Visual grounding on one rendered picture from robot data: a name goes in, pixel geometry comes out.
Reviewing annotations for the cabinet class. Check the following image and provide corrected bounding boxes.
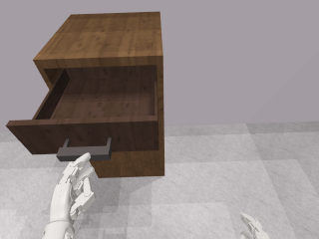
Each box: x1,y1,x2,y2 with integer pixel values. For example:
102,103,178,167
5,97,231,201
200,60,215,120
33,11,165,178

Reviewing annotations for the handle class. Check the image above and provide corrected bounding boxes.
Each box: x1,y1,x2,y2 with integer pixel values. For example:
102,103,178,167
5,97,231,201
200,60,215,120
56,137,113,162

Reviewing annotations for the drawer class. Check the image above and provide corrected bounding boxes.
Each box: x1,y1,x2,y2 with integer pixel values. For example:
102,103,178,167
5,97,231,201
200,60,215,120
6,65,160,155

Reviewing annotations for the left robot hand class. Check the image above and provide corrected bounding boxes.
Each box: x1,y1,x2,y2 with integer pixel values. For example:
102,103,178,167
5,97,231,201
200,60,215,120
49,152,96,225

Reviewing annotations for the left robot forearm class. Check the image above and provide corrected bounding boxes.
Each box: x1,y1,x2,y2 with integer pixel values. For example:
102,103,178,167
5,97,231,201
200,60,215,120
42,220,75,239

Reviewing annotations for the right robot hand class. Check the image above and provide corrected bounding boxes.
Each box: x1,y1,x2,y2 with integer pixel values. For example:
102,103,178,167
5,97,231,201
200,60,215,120
240,213,270,239

